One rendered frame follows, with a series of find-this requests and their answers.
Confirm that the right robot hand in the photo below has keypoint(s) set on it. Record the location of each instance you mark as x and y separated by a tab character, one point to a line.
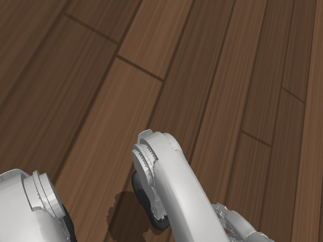
231	220

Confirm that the left robot foot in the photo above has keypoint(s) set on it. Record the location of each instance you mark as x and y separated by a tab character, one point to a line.
70	225

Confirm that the right robot foot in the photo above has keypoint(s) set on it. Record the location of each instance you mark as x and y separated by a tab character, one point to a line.
143	199

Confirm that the right robot arm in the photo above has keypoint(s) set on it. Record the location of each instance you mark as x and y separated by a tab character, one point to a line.
258	237

